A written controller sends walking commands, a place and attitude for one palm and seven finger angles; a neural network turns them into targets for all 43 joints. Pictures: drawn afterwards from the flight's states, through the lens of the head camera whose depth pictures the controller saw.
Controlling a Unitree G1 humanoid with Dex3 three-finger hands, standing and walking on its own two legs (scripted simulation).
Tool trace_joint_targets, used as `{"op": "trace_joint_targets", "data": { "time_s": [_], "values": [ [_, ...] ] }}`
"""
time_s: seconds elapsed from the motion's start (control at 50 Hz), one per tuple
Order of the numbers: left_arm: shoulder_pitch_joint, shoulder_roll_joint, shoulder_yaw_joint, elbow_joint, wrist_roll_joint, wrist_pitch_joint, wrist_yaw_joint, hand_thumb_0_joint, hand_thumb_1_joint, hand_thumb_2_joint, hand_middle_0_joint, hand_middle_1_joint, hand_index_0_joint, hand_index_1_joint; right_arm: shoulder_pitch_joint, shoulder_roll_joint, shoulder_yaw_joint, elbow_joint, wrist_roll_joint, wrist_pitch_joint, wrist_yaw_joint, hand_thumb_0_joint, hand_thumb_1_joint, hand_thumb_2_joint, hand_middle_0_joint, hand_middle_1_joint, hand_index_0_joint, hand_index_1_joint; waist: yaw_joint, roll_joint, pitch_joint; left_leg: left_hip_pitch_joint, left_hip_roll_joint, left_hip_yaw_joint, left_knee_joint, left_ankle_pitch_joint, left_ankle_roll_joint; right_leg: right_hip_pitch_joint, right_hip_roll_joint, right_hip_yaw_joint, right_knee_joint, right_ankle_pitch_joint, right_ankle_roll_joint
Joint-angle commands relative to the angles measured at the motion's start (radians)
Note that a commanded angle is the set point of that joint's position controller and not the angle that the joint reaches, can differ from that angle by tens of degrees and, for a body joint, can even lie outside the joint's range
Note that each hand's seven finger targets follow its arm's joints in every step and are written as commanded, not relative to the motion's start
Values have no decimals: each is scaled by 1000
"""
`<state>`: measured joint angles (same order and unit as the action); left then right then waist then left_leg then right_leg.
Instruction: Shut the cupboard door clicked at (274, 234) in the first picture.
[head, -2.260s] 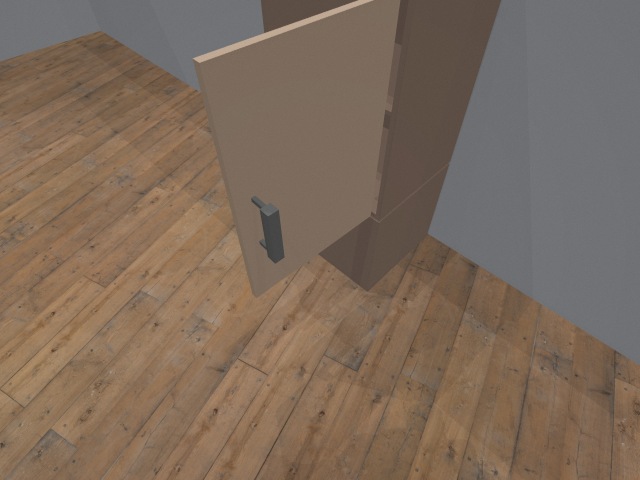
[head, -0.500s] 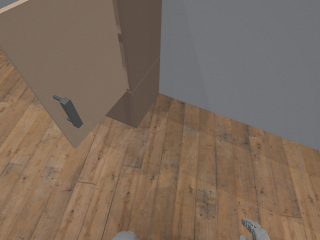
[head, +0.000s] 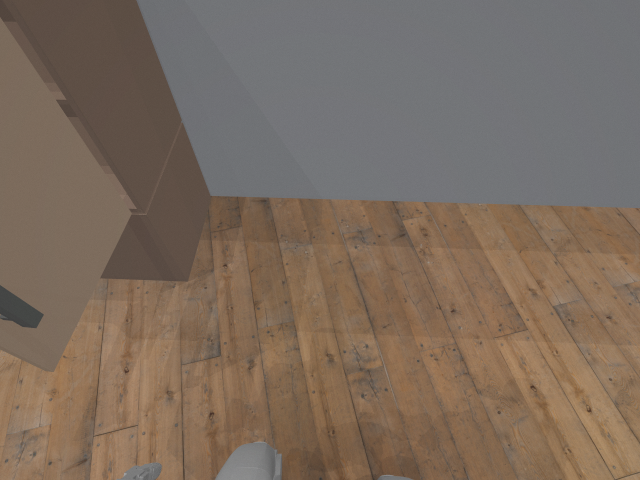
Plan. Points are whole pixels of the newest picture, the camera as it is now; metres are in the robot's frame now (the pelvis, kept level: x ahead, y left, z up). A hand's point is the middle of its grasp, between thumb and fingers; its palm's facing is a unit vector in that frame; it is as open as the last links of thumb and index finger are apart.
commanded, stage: walk to a spot facing it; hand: left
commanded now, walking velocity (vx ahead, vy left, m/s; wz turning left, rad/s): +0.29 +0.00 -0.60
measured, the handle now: out of the picture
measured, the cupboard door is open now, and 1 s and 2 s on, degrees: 87 87 87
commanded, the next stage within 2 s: turn to face it in 1.36 s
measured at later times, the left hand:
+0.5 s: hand (262, 350) +0.31 +0.12 -0.15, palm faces -0.39 -0.91 -0.17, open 7.4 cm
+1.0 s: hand (307, 325) +0.36 +0.05 -0.17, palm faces -0.36 -0.91 -0.19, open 7.3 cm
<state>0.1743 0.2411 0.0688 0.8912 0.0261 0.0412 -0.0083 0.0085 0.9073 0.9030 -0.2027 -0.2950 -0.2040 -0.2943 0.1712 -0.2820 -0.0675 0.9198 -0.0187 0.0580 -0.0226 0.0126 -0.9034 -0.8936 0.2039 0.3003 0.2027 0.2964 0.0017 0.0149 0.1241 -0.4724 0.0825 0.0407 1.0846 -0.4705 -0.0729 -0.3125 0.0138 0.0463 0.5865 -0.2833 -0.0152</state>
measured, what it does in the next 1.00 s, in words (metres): walks ahead, turning right: left foot, then right foot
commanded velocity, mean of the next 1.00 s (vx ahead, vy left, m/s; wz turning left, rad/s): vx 0.35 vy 0.00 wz -0.35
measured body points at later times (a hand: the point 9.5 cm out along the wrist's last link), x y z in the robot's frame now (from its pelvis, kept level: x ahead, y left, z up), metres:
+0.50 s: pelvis +0.11 -0.02 +0.01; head +0.17 -0.02 +0.45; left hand +0.33 +0.17 -0.14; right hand -0.03 -0.22 -0.13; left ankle +0.05 +0.14 -0.73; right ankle +0.15 -0.17 -0.69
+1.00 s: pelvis +0.31 -0.13 +0.01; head +0.33 -0.13 +0.45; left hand +0.38 +0.10 -0.15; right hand +0.31 -0.39 -0.13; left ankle +0.45 -0.06 -0.71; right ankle +0.18 -0.16 -0.73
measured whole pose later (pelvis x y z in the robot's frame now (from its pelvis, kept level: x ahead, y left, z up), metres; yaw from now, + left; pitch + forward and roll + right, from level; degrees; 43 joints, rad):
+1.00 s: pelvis +0.31 -0.13 +0.01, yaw -27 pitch +0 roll -1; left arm 0.35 0.20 0.06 1.08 0.02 -0.06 -0.01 0.00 0.92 0.90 -0.20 -0.30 -0.20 -0.29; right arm 0.11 -0.18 -0.05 0.96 -0.03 -0.03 0.02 0.01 -0.90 -0.89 0.20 0.30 0.20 0.30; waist 0.04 -0.01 0.05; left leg -0.48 0.09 0.09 0.66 -0.22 -0.04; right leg -0.01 0.05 -0.04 0.35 -0.35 -0.06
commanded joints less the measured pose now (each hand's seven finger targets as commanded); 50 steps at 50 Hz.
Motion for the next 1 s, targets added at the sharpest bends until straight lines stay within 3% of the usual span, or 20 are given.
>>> {"op": "trace_joint_targets", "data": {
  "time_s": [0.0, 0.08, 0.12, 0.14, 0.16, 0.2, 0.26, 0.32, 0.44, 0.48, 0.52, 0.54, 0.56, 0.58, 0.6, 0.64, 0.7, 0.8, 0.92, 0.98],
  "values": [
    [37, 215, 51, -59, 3, -34, 11, 0, 900, 900, -200, -300, -200, -300, -49, -39, -6, -115, 0, -44, 20, 0, -900, -900, 200, 300, 200, 300, 27, -152, -146, 2, -16, 5, -174, 51, -5, 94, -217, 317, -299, -63, -182],
    [5, 212, 55, -58, 4, -37, -3, 0, 900, 900, -200, -300, -200, -300, 40, -36, -12, -96, 2, -69, 21, 0, -900, -900, 200, 300, 200, 300, -4, -188, -111, 216, -70, 36, -436, 67, 15, -50, -176, 352, -305, -290, -170],
    [-45, 149, 42, -73, 0, -35, -11, 0, 900, 900, -200, -300, -200, -300, 205, -71, -20, -40, 1, -86, 3, 0, -900, -900, 200, 300, 200, 300, -91, -50, -123, 519, -27, 11, -664, 88, 28, -285, -83, 273, -152, -357, -96],
    [-62, 64, 24, -100, -10, -30, -19, 0, 900, 900, -200, -300, -200, -300, 309, -169, -39, -12, -18, -96, -9, 0, -900, -900, 200, 300, 200, 300, -137, 271, -130, 610, 226, -321, -849, -212, 92, -459, 65, 110, 175, -369, -34],
    [-131, 70, 24, -145, -9, -35, -24, 0, 900, 900, -200, -300, -200, -300, 347, -228, -44, -12, -26, -104, -19, 0, -900, -900, 200, 300, 200, 300, -144, 336, -88, 528, 459, -609, -975, -341, 192, -533, 34, 9, 405, -340, 5],
    [-133, 93, 46, -144, 6, -51, -54, 0, 900, 900, -200, -300, -200, -300, 234, -186, -27, -60, -29, -113, -11, 0, -900, -900, 200, 300, 200, 300, -66, 45, -22, 376, 411, -507, -988, -197, 248, -489, -59, 20, 573, -163, 11],
    [-87, 48, 34, -84, 14, -33, -67, 0, 900, 900, -200, -300, -200, -300, 176, -89, 6, -50, -19, -128, -12, 0, -900, -900, 200, 300, 200, 300, -14, 126, -23, 367, 254, -162, -915, 135, 152, -447, -89, -27, 592, 8, 30],
    [-123, 7, 10, -84, 8, -34, -73, 0, 900, 900, -200, -300, -200, -300, 271, -68, 11, -5, -15, -137, -15, 0, -900, -900, 200, 300, 200, 300, -42, 157, -80, 494, 202, 21, -833, 492, 137, -445, -73, -103, 506, 43, 34],
    [-254, 6, -6, -99, 2, -34, -74, 0, 900, 900, -200, -300, -200, -300, 330, -77, 9, 43, -25, -126, -7, 0, -900, -900, 200, 300, 200, 300, -77, 173, -42, 459, 256, 125, -810, 581, 146, -273, -62, -181, 172, 35, 5],
    [-219, 25, -1, -86, 1, -37, -70, 0, 900, 900, -200, -300, -200, -300, 323, -91, 8, 48, -24, -123, -6, 0, -900, -900, 200, 300, 200, 300, -50, 144, -55, 437, 275, 146, -751, 704, 145, -143, -30, -205, 115, -2, -22],
    [-15, 66, 13, -26, 4, -51, -58, 0, 900, 900, -200, -300, -200, -300, 278, -107, 6, 42, -14, -119, -3, 0, -900, -900, 200, 300, 200, 300, 56, 97, -149, 367, 235, 200, -476, 879, 109, 161, 21, -224, -2, 19, -64],
    [184, 142, 39, 35, 8, -65, -46, 0, 900, 900, -200, -300, -200, -300, 228, -88, 10, 24, 2, -125, 7, 0, -900, -900, 200, 300, 200, 300, 152, -9, -264, 157, 186, 234, -228, 754, 69, 495, -66, -99, -42, 37, -109],
    [341, 280, 77, 72, 5, -75, -23, 0, 900, 900, -200, -300, -200, -300, 221, -6, 27, -25, 25, -126, 9, 0, -900, -900, 200, 300, 200, 300, 194, -309, -407, -180, -9, 224, 155, -97, 9, 747, -410, 440, -161, 117, -230],
    [323, 301, 76, 77, -21, -69, -8, 0, 900, 900, -200, -300, -200, -300, 134, -39, 20, -48, 22, -123, 6, 0, -900, -900, 200, 300, 200, 300, 180, -266, -364, -270, 5, 26, 314, -146, 33, 653, -447, 538, -265, 203, -256],
    [217, 258, 64, 58, -25, -66, -3, 0, 900, 900, -200, -300, -200, -300, 128, -37, 8, -41, 20, -120, 8, 0, -900, -900, 200, 300, 200, 300, 122, -184, -235, -291, 64, -22, 323, -19, 38, 520, -425, 416, -300, 126, -254],
    [75, 152, 32, 17, -19, -77, 7, 0, 900, 900, -200, -300, -200, -300, 117, -15, 7, -4, 3, -106, 7, 0, -900, -900, 200, 300, 200, 300, 32, -142, -118, -174, 104, -37, 213, 101, 20, 227, -326, 246, -321, 224, -194],
    [36, 98, 16, 21, -8, -101, 7, 0, 900, 900, -200, -300, -200, -300, 184, 25, 10, 40, -10, -76, 18, 0, -900, -900, 200, 300, 200, 300, -35, -130, -92, -51, 85, -4, 40, 156, 11, 78, -252, 100, -359, 285, -171],
    [115, 75, 21, 74, -11, -121, 2, 0, 900, 900, -200, -300, -200, -300, 79, 48, 5, 14, -11, -81, 36, 0, -900, -900, 200, 300, 200, 300, -9, -95, -100, -94, 59, 16, -185, 272, 9, 175, -222, 102, -391, 187, -189],
    [210, 80, 10, 145, -5, -126, 10, 0, 900, 900, -200, -300, -200, -300, -109, 49, 9, -37, -4, -108, 47, 0, -900, -900, 200, 300, 200, 300, 39, -121, -60, -79, 21, 42, -426, 239, 37, 324, -261, 114, -329, 423, -174],
    [184, 91, 10, 151, -11, -125, 12, 0, 900, 900, -200, -300, -200, -300, 26, 21, 2, 19, -10, -120, 34, 0, -900, -900, 200, 300, 200, 300, -46, -80, -97, 200, -45, 95, -577, 297, 68, 245, -210, 30, -148, 607, -127]
  ]
}}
